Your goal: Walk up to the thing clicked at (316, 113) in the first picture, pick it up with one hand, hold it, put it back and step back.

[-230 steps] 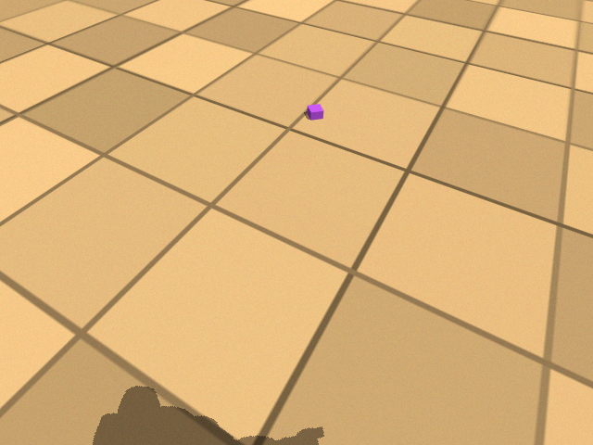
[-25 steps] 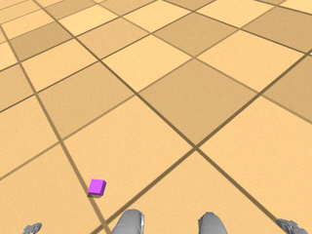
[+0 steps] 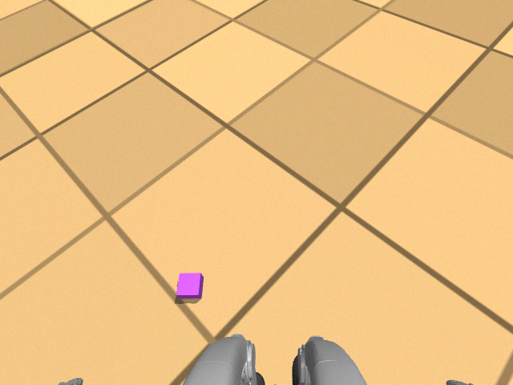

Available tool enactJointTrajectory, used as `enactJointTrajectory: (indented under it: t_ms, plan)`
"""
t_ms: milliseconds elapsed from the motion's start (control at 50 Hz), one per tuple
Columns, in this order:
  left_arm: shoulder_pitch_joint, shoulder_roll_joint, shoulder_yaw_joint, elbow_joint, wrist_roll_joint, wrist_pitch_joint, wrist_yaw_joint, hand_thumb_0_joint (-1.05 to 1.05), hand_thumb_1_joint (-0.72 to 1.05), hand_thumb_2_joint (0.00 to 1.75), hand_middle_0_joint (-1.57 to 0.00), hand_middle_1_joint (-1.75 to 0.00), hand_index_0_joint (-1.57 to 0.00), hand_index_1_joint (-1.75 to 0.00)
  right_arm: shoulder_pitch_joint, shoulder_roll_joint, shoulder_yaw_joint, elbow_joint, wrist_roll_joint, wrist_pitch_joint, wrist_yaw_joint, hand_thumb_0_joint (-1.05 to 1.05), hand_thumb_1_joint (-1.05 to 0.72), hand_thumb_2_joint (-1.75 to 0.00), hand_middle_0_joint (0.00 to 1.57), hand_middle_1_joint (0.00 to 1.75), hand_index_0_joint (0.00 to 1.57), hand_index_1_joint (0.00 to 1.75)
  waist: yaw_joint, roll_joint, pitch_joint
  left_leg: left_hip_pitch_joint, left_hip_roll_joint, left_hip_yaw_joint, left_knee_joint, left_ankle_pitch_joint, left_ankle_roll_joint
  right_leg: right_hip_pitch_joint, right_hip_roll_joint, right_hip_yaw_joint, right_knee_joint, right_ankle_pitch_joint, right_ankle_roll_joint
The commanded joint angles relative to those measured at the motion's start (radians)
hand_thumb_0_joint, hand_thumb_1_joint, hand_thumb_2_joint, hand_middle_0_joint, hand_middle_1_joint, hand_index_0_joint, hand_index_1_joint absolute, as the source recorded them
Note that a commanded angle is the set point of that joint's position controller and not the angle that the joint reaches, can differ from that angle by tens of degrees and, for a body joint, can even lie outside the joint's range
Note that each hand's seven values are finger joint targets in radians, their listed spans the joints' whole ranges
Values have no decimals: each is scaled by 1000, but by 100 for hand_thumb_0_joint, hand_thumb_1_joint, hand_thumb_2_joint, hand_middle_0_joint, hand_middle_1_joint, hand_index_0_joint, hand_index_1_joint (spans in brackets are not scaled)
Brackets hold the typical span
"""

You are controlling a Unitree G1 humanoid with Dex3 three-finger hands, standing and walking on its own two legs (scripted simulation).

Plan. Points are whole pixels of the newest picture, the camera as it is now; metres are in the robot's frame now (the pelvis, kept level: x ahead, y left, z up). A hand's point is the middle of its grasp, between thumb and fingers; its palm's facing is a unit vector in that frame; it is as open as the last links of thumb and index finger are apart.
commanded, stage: walk up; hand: left
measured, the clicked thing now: (190, 285) +0.45 +0.30 -0.71
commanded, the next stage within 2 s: none
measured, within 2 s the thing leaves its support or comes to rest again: neither
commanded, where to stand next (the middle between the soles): +0.05 +0.11 m, yaw -4 degrees
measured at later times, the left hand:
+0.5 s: hand out of the picture +0.04 +0.50 -0.15, palm faces -0.02 -0.90 -0.44, open 7.4 cm
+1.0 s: hand (45, 362) +0.16 +0.38 -0.12, palm faces -0.13 -0.92 -0.37, open 7.4 cm
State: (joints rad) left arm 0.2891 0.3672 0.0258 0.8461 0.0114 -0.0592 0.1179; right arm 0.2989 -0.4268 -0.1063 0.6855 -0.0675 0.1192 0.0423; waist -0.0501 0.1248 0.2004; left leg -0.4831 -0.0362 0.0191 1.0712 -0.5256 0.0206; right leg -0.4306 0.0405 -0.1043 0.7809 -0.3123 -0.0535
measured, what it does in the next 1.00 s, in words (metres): steps to the left: left foot, then right foot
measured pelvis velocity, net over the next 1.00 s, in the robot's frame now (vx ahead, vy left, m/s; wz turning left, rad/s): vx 0.00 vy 0.14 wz -0.11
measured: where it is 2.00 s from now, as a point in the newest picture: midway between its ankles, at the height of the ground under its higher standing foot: outside the picture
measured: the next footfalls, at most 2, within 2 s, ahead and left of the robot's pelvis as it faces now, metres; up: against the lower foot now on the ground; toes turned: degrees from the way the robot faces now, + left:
left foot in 0.28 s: +0.00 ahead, +0.34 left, +0.00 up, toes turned -1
right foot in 0.82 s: +0.08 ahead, +0.01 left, +0.00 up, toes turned -7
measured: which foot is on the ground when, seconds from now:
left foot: up 0.00-0.26, down 0.28-0.86, up 0.88-1.00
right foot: down 0.00-0.30, up 0.32-0.80, down 0.82-1.00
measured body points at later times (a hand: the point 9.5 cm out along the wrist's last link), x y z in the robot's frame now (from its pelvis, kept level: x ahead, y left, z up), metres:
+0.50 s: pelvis -0.03 +0.20 +0.00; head -0.02 +0.23 +0.45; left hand +0.04 +0.55 -0.12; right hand -0.01 -0.11 -0.10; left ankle -0.04 +0.34 -0.70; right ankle +0.01 +0.05 -0.66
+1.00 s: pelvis +0.00 +0.14 +0.01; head +0.03 +0.13 +0.46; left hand +0.17 +0.43 -0.09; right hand +0.01 -0.20 -0.10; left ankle +0.02 +0.29 -0.64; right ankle +0.04 +0.02 -0.70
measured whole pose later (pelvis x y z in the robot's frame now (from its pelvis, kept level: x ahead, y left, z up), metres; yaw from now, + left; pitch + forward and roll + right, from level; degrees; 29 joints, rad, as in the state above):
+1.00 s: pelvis +0.00 +0.14 +0.01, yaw -6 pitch -4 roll +1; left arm 0.13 0.37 0.06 0.86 0.02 0.01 -0.03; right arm 0.31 -0.44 -0.04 0.89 0.00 -0.05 -0.05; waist -0.02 0.00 0.13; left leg -0.47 0.04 -0.02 1.16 -0.53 0.03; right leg -0.36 -0.02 0.00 0.76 -0.34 -0.04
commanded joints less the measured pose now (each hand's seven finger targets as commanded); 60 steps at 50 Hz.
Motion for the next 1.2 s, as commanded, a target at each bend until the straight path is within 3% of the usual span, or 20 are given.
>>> enactJointTrajectory:
  t_ms: [0, 40, 180, 240, 260, 280, 300, 320, 380, 600, 740, 800, 820, 840, 860, 940, 1060, 1120, 1160, 1180]
  plan:
    - [7, 374, 138, -91, 0, -22, 38, 0, 90, 90, -20, -30, -20, -30, 1, -253, -92, -102, -9, -17, -14, 0, -90, -90, 20, 30, 20, 30, 35, -58, -180, -196, 107, -254, 361, 0, -32, 120, -500, 629, -388, -45, -263]
    - [24, 354, 132, -80, 7, -28, 30, 0, 90, 90, -20, -30, -20, -30, 1, -237, -91, -88, -2, -18, 4, 0, -90, -90, 20, 30, 20, 30, 33, -125, -153, -148, 65, -233, 342, 74, -26, 40, -375, 445, -337, -63, -183]
    - [-84, 385, 150, -99, 49, -9, -10, 0, 90, 90, -20, -30, -20, -30, 62, -188, -69, -12, 55, -25, 22, 0, -90, -90, 20, 30, 20, 30, 28, -458, -187, 59, 102, -30, -88, -1, -41, -67, -218, 201, -283, -326, -109]
    - [-100, 346, 134, -72, 52, 25, -43, 0, 90, 90, -20, -30, -20, -30, 202, -189, -77, 101, 59, -61, -6, 0, -90, -90, 20, 30, 20, 30, -25, -307, -238, 328, 39, 84, -413, 105, -59, -176, -152, 145, -14, -411, -60]
    - [-83, 273, 118, -61, 47, 39, -44, 0, 90, 90, -20, -30, -20, -30, 261, -213, -81, 128, 41, -77, -25, 0, -90, -90, 20, 30, 20, 30, -58, -136, -204, 344, 23, 30, -467, 47, -61, -251, -116, 122, 210, -409, -24]
    - [-48, 178, 86, -60, 29, 47, -46, 0, 90, 90, -20, -30, -20, -30, 232, -262, -73, 116, 25, -92, -37, 0, -90, -90, 20, 30, 20, 30, -46, 88, -130, 215, 161, -280, -606, -245, -12, -381, -25, 130, 418, -392, -2]
    - [-117, 206, 90, -79, 17, 39, -37, 0, 90, 90, -20, -30, -20, -30, 73, -391, -82, 66, 38, -102, -38, 0, -90, -90, 20, 30, 20, 30, -12, 148, -38, -2, 404, -740, -845, -437, 122, -410, 20, 206, 456, -290, 21]
    - [-183, 271, 92, -71, 34, 26, -37, 0, 90, 90, -20, -30, -20, -30, -149, -431, -70, 42, 47, -110, -41, 0, -90, -90, 20, 30, 20, 30, 38, 102, 67, -193, 526, -911, -934, -563, 254, -322, -83, 252, 453, -225, 25]
    - [-63, 284, 111, 53, -10, 29, -78, 0, 90, 90, -20, -30, -20, -30, -172, -299, -28, 75, 26, -159, -65, 0, -90, -90, 20, 30, 20, 30, 86, -21, 47, -44, 298, -447, -697, -188, 117, -242, -80, 246, 365, -72, 37]
    - [-194, 243, 124, -64, 40, 92, -140, 0, 90, 90, -20, -30, -20, -30, 182, -294, -48, 175, 51, -217, -143, 0, -90, -90, 20, 30, 20, 30, -7, 32, -175, 531, 377, -382, -475, 843, 193, -354, -73, 238, 345, -185, 33]
    - [-208, 191, 107, -66, 8, 73, -153, 0, 90, 90, -20, -30, -20, -30, 114, -289, -29, 132, 42, -208, -132, 0, -90, -90, 20, 30, 20, 30, 7, 126, -201, 356, 293, -172, -415, 866, 159, -86, -76, 78, 49, -103, 20]
    - [-11, 248, 134, 25, 4, 58, -136, 0, 90, 90, -20, -30, -20, -30, 49, -219, 12, 112, 63, -194, -117, 0, -90, -90, 20, 30, 20, 30, 134, -41, -288, 104, 180, -37, -136, 722, 59, 353, -31, 60, -185, 163, -11]
    - [106, 339, 167, 24, 13, 51, -132, 0, 90, 90, -20, -30, -20, -30, 72, -174, 29, 85, 73, -200, -112, 0, -90, -90, 20, 30, 20, 30, 188, -252, -373, -80, 100, -19, 105, 421, 21, 530, -169, 351, -207, 99, -86]
    - [81, 384, 165, -2, 5, 47, -125, 0, 90, 90, -20, -30, -20, -30, 78, -148, 40, 75, 81, -198, -116, 0, -90, -90, 20, 30, 20, 30, 163, -367, -359, -223, -5, -38, 165, -63, 14, 522, -381, 709, -376, 36, -191]
    - [-8, 401, 161, -24, 5, 48, -130, 0, 90, 90, -20, -30, -20, -30, 28, -229, 4, 96, 66, -185, -127, 0, -90, -90, 20, 30, 20, 30, 151, -300, -298, -179, 37, -71, 238, -155, 10, 378, -452, 773, -415, -79, -287]
    - [-182, 278, 120, -54, 8, 50, -124, 0, 90, 90, -20, -30, -20, -30, 113, -216, 15, 185, 69, -182, -95, 0, -90, -90, 20, 30, 20, 30, 42, -220, -87, -53, 94, -45, 74, 30, 20, 34, -244, 383, -362, -179, -181]
    - [-187, 252, 90, -20, -5, 35, -121, 0, 90, 90, -20, -30, -20, -30, 62, -157, 31, 207, 65, -182, -73, 0, -90, -90, 20, 30, 20, 30, 50, -339, -163, 170, 94, 4, -309, 190, -5, 2, -242, 310, -265, 193, -158]
    - [-207, 223, 69, -13, -28, 48, -117, 0, 90, 90, -20, -30, -20, -30, 48, -187, 15, 218, 47, -187, -78, 0, -90, -90, 20, 30, 20, 30, 12, -275, -188, 297, 83, -50, -501, 364, 13, -61, -223, 299, -125, 251, -85]
    - [-157, 176, 54, 2, -43, 57, -110, 0, 90, 90, -20, -30, -20, -30, -72, -283, 3, 187, 49, -189, -73, 0, -90, -90, 20, 30, 20, 30, 67, -10, -196, 163, 314, -391, -655, 299, 134, -3, -70, 171, 18, -24, 1]
    - [-132, 210, 67, 45, -37, 61, -101, 0, 90, 90, -20, -30, -20, -30, -143, -289, 6, 184, 55, -182, -66, 0, -90, -90, 20, 30, 20, 30, 80, 33, -186, 39, 365, -425, -678, 192, 200, 124, -60, 133, 73, -196, 2]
